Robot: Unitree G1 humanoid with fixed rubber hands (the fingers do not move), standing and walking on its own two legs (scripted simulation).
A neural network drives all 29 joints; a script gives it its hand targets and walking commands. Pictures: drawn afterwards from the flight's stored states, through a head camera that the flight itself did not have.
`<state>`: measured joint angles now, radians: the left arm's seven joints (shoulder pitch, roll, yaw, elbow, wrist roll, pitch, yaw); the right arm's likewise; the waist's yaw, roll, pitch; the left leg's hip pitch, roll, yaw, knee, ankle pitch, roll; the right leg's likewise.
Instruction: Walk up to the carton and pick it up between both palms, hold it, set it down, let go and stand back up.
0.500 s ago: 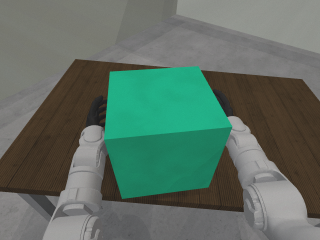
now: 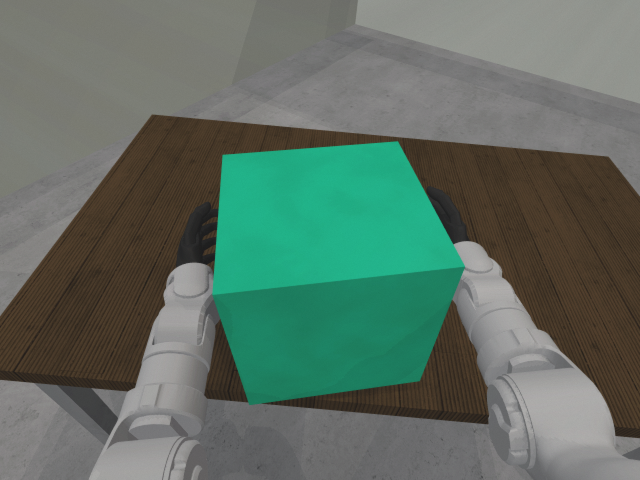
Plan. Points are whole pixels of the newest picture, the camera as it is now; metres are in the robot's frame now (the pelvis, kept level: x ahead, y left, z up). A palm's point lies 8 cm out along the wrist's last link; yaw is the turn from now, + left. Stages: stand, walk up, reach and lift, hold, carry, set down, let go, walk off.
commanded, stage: set down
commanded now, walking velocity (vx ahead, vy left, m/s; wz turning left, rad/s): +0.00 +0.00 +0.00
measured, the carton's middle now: (324, 271) +0.40 +0.01 +0.05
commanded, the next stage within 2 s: none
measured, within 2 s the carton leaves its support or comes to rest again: rests again in 0.30 s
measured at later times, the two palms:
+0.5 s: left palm (198, 267) +0.38 +0.17 +0.08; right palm (451, 252) +0.42 -0.16 +0.09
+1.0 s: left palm (201, 269) +0.38 +0.17 +0.08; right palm (453, 261) +0.41 -0.17 +0.08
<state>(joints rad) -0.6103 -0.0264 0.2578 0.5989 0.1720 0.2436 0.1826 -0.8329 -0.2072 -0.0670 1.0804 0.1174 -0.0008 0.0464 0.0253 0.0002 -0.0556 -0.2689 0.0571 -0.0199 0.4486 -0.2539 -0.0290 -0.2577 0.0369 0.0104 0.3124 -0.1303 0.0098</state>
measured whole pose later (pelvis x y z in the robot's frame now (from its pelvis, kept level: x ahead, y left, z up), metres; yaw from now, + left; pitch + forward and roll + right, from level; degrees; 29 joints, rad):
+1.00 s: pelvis +0.00 +0.00 +0.00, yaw +0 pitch +5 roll -2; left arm -0.61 -0.08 0.32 0.66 0.27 0.09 0.15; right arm -0.75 -0.17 -0.25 1.07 -0.04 -0.13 0.10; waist 0.04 0.00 -0.05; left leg -0.29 0.06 -0.02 0.45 -0.25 -0.03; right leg -0.27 0.04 0.01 0.31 -0.13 0.01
